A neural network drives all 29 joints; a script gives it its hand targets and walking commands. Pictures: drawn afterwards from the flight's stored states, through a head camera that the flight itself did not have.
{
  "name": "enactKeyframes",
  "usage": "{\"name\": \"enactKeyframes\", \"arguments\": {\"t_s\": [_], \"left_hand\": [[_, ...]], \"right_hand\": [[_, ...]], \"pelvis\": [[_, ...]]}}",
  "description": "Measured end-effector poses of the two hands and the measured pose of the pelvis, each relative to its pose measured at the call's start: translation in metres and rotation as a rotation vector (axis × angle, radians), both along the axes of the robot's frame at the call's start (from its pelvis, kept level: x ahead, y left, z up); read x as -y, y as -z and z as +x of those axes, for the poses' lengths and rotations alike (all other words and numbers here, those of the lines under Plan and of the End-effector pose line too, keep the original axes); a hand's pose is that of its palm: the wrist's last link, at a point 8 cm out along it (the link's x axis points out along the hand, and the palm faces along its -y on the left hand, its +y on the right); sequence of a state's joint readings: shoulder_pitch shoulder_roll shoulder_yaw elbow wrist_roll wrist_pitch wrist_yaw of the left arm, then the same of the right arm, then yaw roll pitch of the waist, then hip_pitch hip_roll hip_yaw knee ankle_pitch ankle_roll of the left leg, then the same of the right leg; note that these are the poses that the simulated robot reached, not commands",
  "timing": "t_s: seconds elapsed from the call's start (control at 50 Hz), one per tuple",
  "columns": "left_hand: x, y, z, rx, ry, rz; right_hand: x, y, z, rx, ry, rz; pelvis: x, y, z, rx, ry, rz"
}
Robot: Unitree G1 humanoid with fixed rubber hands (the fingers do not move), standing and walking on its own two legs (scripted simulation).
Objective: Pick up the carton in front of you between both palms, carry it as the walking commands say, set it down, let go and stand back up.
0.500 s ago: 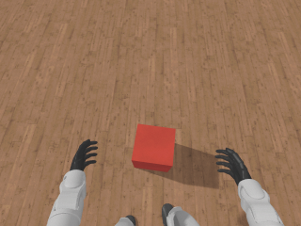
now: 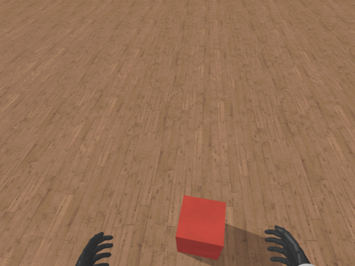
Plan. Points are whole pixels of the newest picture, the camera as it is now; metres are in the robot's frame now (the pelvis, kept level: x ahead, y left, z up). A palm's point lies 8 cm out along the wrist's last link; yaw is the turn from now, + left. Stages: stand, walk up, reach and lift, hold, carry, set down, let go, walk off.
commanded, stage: let go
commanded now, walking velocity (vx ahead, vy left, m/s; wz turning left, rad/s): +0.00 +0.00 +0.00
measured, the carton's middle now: (200, 227) +0.44 -0.07 -0.65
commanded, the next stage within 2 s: stand in 0.28 s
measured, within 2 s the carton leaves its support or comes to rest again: neither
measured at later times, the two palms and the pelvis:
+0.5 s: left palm out of the picture +0.13 +0.26 -0.08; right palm out of the picture +0.15 -0.30 -0.09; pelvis +0.00 -0.03 -0.01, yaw +1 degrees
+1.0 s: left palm out of the picture +0.12 +0.26 -0.09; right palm out of the picture +0.14 -0.32 -0.10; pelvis +0.01 -0.03 +0.00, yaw +2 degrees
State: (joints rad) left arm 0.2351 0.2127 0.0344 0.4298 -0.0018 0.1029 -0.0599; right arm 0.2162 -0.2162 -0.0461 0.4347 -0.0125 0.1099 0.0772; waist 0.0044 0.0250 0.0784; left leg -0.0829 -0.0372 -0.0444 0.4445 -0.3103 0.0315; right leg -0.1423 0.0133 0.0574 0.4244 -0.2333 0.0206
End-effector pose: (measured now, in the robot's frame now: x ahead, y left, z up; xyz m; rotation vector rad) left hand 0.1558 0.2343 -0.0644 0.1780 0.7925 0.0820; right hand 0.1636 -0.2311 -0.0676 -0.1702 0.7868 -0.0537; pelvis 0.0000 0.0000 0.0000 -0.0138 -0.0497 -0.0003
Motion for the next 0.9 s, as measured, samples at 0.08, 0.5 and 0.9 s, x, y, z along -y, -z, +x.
{"name": "enactKeyframes", "arguments": {"t_s": [0.08,0.5,0.9], "left_hand": [[0.003,0.0,0.0,-0.001,0.002,-0.005],[-0.028,0.014,-0.027,-0.115,-0.057,0.204],[-0.027,0.023,-0.032,-0.185,-0.102,0.2]], "right_hand": [[0.002,0.0,0.0,-0.007,0.0,-0.004],[0.07,0.022,-0.017,-0.087,0.029,-0.165],[0.088,0.031,-0.018,-0.165,0.016,-0.203]], "pelvis": [[0.002,0.0,-0.001,0.019,-0.003,0.0],[0.026,0.006,0.003,-0.051,-0.015,0.007],[0.035,0.003,0.014,-0.038,-0.029,0.008]]}}
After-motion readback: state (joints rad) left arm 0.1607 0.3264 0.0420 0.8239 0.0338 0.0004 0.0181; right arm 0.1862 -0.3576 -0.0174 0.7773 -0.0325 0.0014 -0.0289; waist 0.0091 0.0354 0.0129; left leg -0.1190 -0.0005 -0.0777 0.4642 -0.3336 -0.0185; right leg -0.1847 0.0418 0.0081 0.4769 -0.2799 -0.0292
